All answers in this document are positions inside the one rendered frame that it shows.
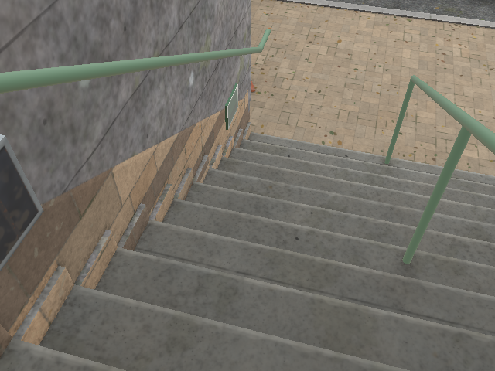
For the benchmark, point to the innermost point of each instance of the stairs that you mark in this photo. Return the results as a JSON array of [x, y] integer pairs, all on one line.
[[288, 257]]

